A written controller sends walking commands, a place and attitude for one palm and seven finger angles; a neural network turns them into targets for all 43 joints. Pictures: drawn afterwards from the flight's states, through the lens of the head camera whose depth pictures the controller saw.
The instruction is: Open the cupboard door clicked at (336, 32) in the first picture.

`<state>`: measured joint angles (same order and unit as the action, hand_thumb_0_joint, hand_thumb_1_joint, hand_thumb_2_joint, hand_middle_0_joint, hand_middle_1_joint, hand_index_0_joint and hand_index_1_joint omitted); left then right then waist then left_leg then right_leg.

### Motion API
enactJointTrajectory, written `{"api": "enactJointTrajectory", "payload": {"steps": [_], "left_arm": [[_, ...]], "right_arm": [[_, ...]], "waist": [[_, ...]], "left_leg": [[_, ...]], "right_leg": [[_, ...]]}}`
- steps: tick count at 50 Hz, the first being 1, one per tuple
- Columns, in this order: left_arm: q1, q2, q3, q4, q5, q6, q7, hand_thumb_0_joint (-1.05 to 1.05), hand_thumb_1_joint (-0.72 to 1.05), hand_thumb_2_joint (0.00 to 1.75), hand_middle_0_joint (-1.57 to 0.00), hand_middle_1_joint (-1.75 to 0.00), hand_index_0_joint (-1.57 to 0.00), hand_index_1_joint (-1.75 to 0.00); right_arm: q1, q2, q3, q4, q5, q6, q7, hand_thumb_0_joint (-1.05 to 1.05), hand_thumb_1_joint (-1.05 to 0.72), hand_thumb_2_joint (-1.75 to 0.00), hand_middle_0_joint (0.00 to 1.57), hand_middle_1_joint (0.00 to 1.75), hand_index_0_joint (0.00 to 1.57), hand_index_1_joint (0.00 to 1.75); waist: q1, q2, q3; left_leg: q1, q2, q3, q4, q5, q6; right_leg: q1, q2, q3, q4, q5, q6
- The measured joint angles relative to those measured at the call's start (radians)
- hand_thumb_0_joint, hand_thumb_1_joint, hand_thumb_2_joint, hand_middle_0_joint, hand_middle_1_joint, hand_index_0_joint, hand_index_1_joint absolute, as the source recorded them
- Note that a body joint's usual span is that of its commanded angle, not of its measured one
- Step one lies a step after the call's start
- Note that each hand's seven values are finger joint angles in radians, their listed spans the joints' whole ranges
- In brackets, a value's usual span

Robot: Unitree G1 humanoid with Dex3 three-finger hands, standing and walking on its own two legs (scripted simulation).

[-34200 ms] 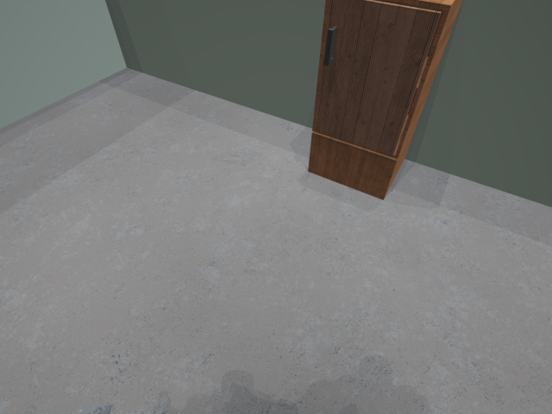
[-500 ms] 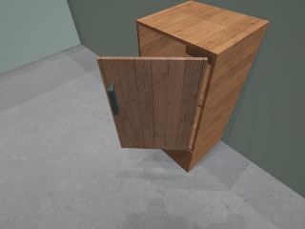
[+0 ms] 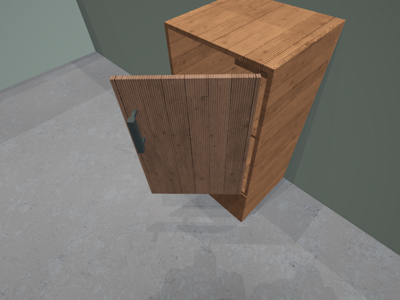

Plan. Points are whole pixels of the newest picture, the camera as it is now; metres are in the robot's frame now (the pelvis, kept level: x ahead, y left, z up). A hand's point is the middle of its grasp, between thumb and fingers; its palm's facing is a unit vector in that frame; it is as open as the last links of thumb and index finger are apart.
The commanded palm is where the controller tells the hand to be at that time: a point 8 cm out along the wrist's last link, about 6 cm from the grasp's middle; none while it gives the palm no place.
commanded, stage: look again from close up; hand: left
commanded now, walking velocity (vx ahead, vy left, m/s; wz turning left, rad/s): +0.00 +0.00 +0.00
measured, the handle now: (137, 131) +0.58 +0.23 -0.05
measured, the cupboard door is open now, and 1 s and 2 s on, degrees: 44 44 44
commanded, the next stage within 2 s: raise the hand with hooked fingers in 0.34 s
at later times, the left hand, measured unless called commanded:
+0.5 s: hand out of the picture +0.05 +0.16 -0.16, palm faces +0.15 -0.96 -0.23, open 7.2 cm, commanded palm +0.11 +0.21 -0.07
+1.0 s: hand (108, 295) +0.15 +0.20 -0.07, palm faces +0.07 -1.00 -0.02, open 9.4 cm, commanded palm +0.15 +0.25 -0.06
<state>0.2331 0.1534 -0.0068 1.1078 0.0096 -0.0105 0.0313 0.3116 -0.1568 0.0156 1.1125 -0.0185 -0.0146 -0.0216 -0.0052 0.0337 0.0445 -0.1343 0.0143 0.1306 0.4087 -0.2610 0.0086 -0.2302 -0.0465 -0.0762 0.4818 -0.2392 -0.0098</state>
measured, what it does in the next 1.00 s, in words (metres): lowers itself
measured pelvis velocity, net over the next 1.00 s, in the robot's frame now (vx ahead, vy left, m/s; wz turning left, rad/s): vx -0.05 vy -0.01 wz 0.01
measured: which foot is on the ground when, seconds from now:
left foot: down 0.00-1.00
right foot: down 0.00-1.00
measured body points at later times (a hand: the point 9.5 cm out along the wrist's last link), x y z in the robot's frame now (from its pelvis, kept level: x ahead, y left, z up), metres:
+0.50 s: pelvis +0.02 -0.02 +0.00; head +0.04 -0.04 +0.45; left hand +0.04 +0.21 -0.14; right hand +0.03 -0.25 -0.17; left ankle -0.03 +0.11 -0.74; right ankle +0.01 -0.11 -0.74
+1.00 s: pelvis -0.05 -0.01 -0.11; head +0.01 +0.02 +0.34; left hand +0.14 +0.25 -0.07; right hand +0.19 -0.22 -0.14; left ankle -0.02 +0.12 -0.74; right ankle +0.01 -0.11 -0.74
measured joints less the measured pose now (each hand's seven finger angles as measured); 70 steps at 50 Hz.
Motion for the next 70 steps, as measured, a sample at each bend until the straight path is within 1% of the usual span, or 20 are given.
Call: {"api": "enactJointTrajectory", "payload": {"steps": [11,22,23,24,25,26,28,31,34,37,39,40,42,45,49,53,57,60,65,70], "left_arm": [[-0.005,-0.001,0.009,0.012,0.000,-0.004,0.006,0.01,0.94,0.89,-0.20,-0.30,-0.20,-0.30],[0.022,-0.010,0.009,0.027,0.002,-0.006,0.006,0.01,0.94,0.89,-0.20,-0.30,-0.20,-0.30],[0.024,-0.013,0.008,0.026,0.003,-0.011,0.013,0.01,0.93,0.89,-0.20,-0.30,-0.20,-0.30],[0.075,-0.012,0.017,-0.119,-0.039,0.041,0.018,0.02,0.94,0.89,-0.20,-0.30,-0.20,-0.30],[0.137,-0.006,0.028,-0.293,-0.067,0.046,0.024,0.03,0.95,0.89,-0.20,-0.30,-0.21,-0.30],[0.187,-0.001,0.029,-0.446,-0.091,0.023,0.039,0.03,0.95,0.89,-0.21,-0.31,-0.21,-0.30],[0.223,-0.002,0.040,-0.661,-0.138,-0.034,0.052,0.03,0.94,0.88,-0.21,-0.32,-0.21,-0.31],[0.159,-0.002,0.099,-0.793,-0.179,-0.185,-0.008,0.03,0.89,0.87,-0.21,-0.34,-0.21,-0.33],[0.085,0.005,0.155,-0.819,-0.224,-0.383,-0.135,0.02,0.83,0.85,-0.21,-0.37,-0.21,-0.36],[0.064,0.009,0.185,-0.821,-0.264,-0.579,-0.304,0.01,0.77,0.82,-0.21,-0.41,-0.21,-0.40],[0.077,0.013,0.193,-0.827,-0.283,-0.633,-0.400,0.01,0.72,0.81,-0.21,-0.43,-0.21,-0.43],[0.087,0.015,0.194,-0.833,-0.293,-0.629,-0.430,0.01,0.69,0.80,-0.22,-0.45,-0.22,-0.44],[0.108,0.018,0.196,-0.847,-0.311,-0.585,-0.457,0.01,0.64,0.78,-0.22,-0.48,-0.22,-0.47],[0.140,0.024,0.206,-0.896,-0.309,-0.512,-0.420,0.01,0.57,0.75,-0.23,-0.52,-0.23,-0.52],[0.153,0.050,0.210,-1.005,-0.281,-0.478,-0.354,0.02,0.47,0.71,-0.23,-0.58,-0.23,-0.57],[0.092,0.082,0.201,-1.044,-0.273,-0.447,-0.355,0.01,0.38,0.67,-0.24,-0.64,-0.24,-0.63],[0.029,0.103,0.208,-1.027,-0.280,-0.362,-0.366,0.01,0.29,0.63,-0.24,-0.70,-0.25,-0.69],[0.028,0.107,0.221,-1.029,-0.287,-0.316,-0.348,0.01,0.22,0.60,-0.25,-0.74,-0.25,-0.74],[0.050,0.107,0.240,-1.028,-0.286,-0.336,-0.307,0.01,0.10,0.55,-0.26,-0.82,-0.26,-0.81],[0.039,0.116,0.248,-1.008,-0.282,-0.369,-0.306,0.01,-0.01,0.50,-0.27,-0.89,-0.27,-0.89]], "right_arm": [[-0.002,0.028,-0.005,0.029,0.000,-0.002,-0.006,0.00,-0.91,-0.90,0.20,0.30,0.20,0.30],[-0.033,0.019,-0.012,0.027,0.000,0.000,-0.014,0.00,-0.91,-0.90,0.20,0.30,0.20,0.30],[-0.037,0.013,-0.014,0.023,0.003,0.003,-0.012,0.01,-0.92,-0.90,0.20,0.30,0.20,0.30],[-0.027,0.003,-0.007,-0.014,0.015,-0.006,-0.018,0.01,-0.92,-0.90,0.20,0.30,0.20,0.30],[-0.005,-0.010,-0.007,-0.058,0.023,-0.046,-0.031,0.01,-0.92,-0.90,0.21,0.30,0.21,0.30],[0.013,-0.023,-0.013,-0.098,0.033,-0.092,-0.044,0.02,-0.93,-0.90,0.21,0.30,0.21,0.30],[0.018,-0.055,-0.029,-0.165,0.050,-0.168,-0.060,0.02,-0.92,-0.90,0.21,0.30,0.21,0.30],[-0.028,-0.098,-0.060,-0.267,0.039,-0.235,-0.057,0.02,-0.92,-0.90,0.21,0.30,0.21,0.30],[-0.092,-0.124,-0.089,-0.376,0.030,-0.273,-0.030,0.01,-0.91,-0.90,0.20,0.30,0.20,0.30],[-0.158,-0.143,-0.111,-0.474,0.030,-0.294,0.004,0.01,-0.91,-0.90,0.20,0.30,0.20,0.30],[-0.191,-0.152,-0.118,-0.535,0.035,-0.289,0.015,0.01,-0.91,-0.90,0.20,0.30,0.20,0.30],[-0.202,-0.153,-0.120,-0.564,0.039,-0.281,0.014,0.01,-0.91,-0.90,0.20,0.30,0.20,0.30],[-0.214,-0.150,-0.117,-0.614,0.046,-0.263,0.006,0.01,-0.91,-0.90,0.20,0.30,0.20,0.30],[-0.211,-0.130,-0.096,-0.660,0.047,-0.247,-0.011,0.01,-0.91,-0.90,0.20,0.30,0.20,0.30],[-0.179,-0.084,-0.040,-0.653,0.036,-0.239,-0.024,0.01,-0.90,-0.90,0.20,0.30,0.20,0.30],[-0.139,-0.042,0.019,-0.598,0.032,-0.232,-0.026,0.01,-0.90,-0.90,0.21,0.30,0.21,0.30],[-0.091,-0.016,0.049,-0.555,0.036,-0.218,-0.026,0.01,-0.90,-0.90,0.21,0.30,0.21,0.30],[-0.053,-0.015,0.047,-0.542,0.036,-0.214,-0.025,0.01,-0.90,-0.90,0.21,0.30,0.21,0.30],[-0.011,-0.051,0.024,-0.540,0.032,-0.220,-0.027,0.01,-0.90,-0.90,0.21,0.30,0.21,0.30],[-0.013,-0.102,-0.001,-0.551,0.034,-0.227,-0.034,0.01,-0.90,-0.90,0.21,0.30,0.21,0.30]], "waist": [[-0.003,-0.002,0.003],[0.008,-0.008,-0.002],[0.009,-0.005,-0.004],[0.015,-0.005,0.001],[0.025,-0.006,-0.002],[0.027,-0.005,-0.010],[0.013,0.003,-0.027],[-0.009,-0.002,-0.075],[-0.005,-0.031,-0.127],[0.008,-0.066,-0.165],[0.020,-0.080,-0.183],[0.025,-0.085,-0.188],[0.035,-0.090,-0.190],[0.045,-0.084,-0.178],[0.052,-0.067,-0.164],[0.043,-0.040,-0.158],[0.019,-0.021,-0.154],[0.000,-0.015,-0.157],[-0.017,-0.015,-0.168],[-0.016,-0.021,-0.171]], "left_leg": [[0.010,0.022,-0.010,0.001,-0.013,-0.022],[0.024,0.040,-0.021,-0.002,-0.020,-0.040],[0.002,0.048,-0.022,0.029,-0.028,-0.041],[-0.008,0.050,-0.035,0.046,-0.038,-0.031],[-0.008,0.050,-0.040,0.045,-0.046,-0.035],[-0.015,0.046,-0.042,0.051,-0.048,-0.042],[-0.051,0.036,-0.061,0.083,-0.052,-0.040],[-0.180,0.025,-0.079,0.187,-0.076,-0.031],[-0.336,0.025,-0.071,0.327,-0.123,-0.033],[-0.492,0.019,-0.088,0.491,-0.181,-0.044],[-0.577,0.014,-0.101,0.592,-0.227,-0.040],[-0.613,0.014,-0.103,0.637,-0.241,-0.042],[-0.670,0.014,-0.113,0.710,-0.269,-0.038],[-0.730,0.019,-0.135,0.790,-0.295,-0.036],[-0.782,0.024,-0.165,0.849,-0.309,-0.029],[-0.816,0.022,-0.179,0.868,-0.304,-0.018],[-0.824,0.016,-0.166,0.852,-0.290,-0.002],[-0.812,0.012,-0.146,0.824,-0.278,0.009],[-0.799,0.002,-0.124,0.791,-0.267,0.025],[-0.801,-0.006,-0.121,0.791,-0.272,0.034]], "right_leg": [[0.013,0.021,-0.012,-0.002,-0.018,-0.019],[0.034,0.039,-0.024,-0.012,-0.027,-0.034],[0.029,0.044,-0.028,-0.014,-0.025,-0.034],[0.020,0.048,-0.026,-0.006,-0.025,-0.034],[0.009,0.050,-0.021,0.009,-0.029,-0.036],[-0.001,0.046,-0.021,0.022,-0.036,-0.037],[-0.025,0.032,-0.036,0.050,-0.049,-0.034],[-0.143,0.011,-0.051,0.147,-0.078,-0.030],[-0.309,0.001,-0.034,0.293,-0.120,-0.036],[-0.473,0.001,-0.010,0.453,-0.169,-0.042],[-0.563,0.005,0.002,0.548,-0.200,-0.045],[-0.596,0.005,0.004,0.587,-0.213,-0.042],[-0.647,0.005,0.001,0.648,-0.233,-0.041],[-0.688,0.007,-0.019,0.698,-0.248,-0.040],[-0.713,0.011,-0.047,0.719,-0.247,-0.036],[-0.729,0.009,-0.060,0.712,-0.231,-0.025],[-0.735,0.006,-0.047,0.687,-0.209,-0.011],[-0.730,0.003,-0.029,0.661,-0.192,0.000],[-0.723,-0.002,-0.005,0.634,-0.183,0.012],[-0.724,-0.006,0.002,0.634,-0.187,0.020]]}}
